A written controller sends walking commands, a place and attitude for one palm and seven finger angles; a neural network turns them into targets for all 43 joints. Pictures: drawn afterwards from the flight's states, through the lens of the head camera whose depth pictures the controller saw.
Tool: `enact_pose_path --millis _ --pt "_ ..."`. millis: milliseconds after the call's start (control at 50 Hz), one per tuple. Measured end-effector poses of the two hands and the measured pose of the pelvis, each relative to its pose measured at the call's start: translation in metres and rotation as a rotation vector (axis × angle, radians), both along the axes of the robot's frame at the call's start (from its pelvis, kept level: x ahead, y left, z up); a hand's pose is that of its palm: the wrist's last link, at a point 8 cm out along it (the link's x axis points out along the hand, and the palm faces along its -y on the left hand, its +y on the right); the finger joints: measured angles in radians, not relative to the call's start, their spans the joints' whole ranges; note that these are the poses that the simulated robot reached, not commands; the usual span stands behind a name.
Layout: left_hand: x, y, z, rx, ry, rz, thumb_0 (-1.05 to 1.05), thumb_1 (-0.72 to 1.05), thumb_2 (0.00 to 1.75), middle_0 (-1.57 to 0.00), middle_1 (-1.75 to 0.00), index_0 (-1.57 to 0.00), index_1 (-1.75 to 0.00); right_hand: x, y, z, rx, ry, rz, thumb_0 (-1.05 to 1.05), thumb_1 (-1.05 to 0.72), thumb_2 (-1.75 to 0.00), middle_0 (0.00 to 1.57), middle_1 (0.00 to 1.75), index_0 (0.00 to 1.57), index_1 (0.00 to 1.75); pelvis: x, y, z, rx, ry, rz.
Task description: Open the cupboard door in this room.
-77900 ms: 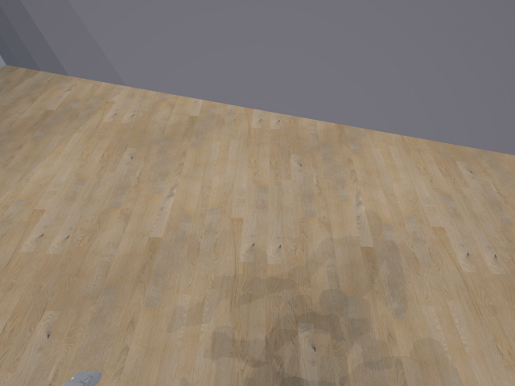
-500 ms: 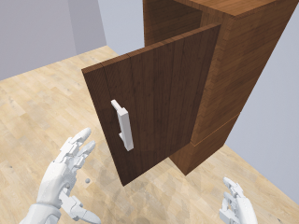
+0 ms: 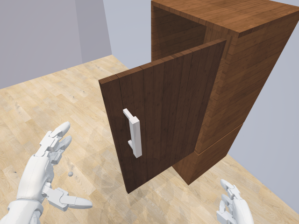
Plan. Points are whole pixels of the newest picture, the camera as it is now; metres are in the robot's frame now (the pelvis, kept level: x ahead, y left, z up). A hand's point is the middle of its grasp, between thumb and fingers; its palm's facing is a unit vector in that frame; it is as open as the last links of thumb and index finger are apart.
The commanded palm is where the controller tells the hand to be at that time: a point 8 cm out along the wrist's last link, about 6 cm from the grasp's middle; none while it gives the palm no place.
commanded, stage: draw the hand back to the body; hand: left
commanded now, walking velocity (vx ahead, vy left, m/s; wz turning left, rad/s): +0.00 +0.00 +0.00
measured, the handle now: (132, 134) +0.33 +0.09 +0.09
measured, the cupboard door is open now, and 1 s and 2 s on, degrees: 88 88 88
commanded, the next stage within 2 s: step back with the hand held close in 0.98 s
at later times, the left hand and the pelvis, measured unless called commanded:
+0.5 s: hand (47, 153) +0.21 +0.24 +0.16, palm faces +0.39 -0.82 -0.41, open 10.3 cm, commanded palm +0.16 +0.28 +0.18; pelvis +0.02 -0.01 +0.02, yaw -1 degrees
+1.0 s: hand (44, 154) +0.20 +0.24 +0.17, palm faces +0.42 -0.81 -0.40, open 7.4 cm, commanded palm +0.15 +0.28 +0.18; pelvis +0.01 -0.02 +0.02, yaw -1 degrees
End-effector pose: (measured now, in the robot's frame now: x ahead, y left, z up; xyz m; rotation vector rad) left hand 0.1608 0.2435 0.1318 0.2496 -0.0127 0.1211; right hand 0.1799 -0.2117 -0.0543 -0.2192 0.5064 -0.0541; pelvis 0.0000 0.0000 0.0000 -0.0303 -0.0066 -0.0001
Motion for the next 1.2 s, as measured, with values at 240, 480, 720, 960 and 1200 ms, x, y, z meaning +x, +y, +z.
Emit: enact_pose_path --millis 240,480,720,960,1200 --pt "-0.001 0.017 0.022 0.143 -0.023 0.194 0.0 -0.02 0.5 -0.17 -0.3 -0.18 -0.3 0.003 0.002 -0.004 0.002 0.115 0.001 0.01 -0.9 -0.9 0.2 0.3 0.2 0.3 0.012 0.0 0.015 0.013 -0.044 -0.009" --pt "0.007 0.031 0.045 0.208 -0.078 0.259 0.01 0.39 0.68 -0.19 -0.3 -0.19 -0.3 0.012 -0.011 -0.005 0.009 0.15 -0.021 0.01 -0.9 -0.9 0.2 0.3 0.2 0.3 0.02 -0.007 0.02 0.015 -0.06 -0.018" --pt "0.005 0.038 0.06 0.227 -0.136 0.31 0.01 0.78 0.85 -0.2 -0.3 -0.21 -0.3 0.011 -0.024 -0.003 0.012 0.152 -0.036 0.01 -0.9 -0.9 0.2 0.3 0.2 0.3 0.015 -0.015 0.022 0.017 -0.075 -0.022" --pt "-0.002 0.028 0.054 0.213 -0.118 0.291 0.02 0.88 0.89 -0.21 -0.3 -0.21 -0.3 -0.004 -0.03 -0.007 0.015 0.165 -0.049 0.01 -0.9 -0.9 0.2 0.3 0.2 0.3 0.008 -0.02 0.022 0.018 -0.085 -0.025" --pt "-0.001 0.034 0.065 0.264 -0.168 0.282 0.02 0.89 0.9 -0.21 -0.3 -0.21 -0.3 -0.012 -0.034 -0.006 0.015 0.173 -0.065 0.01 -0.9 -0.9 0.2 0.3 0.2 0.3 0.001 -0.021 0.022 0.007 -0.048 -0.021"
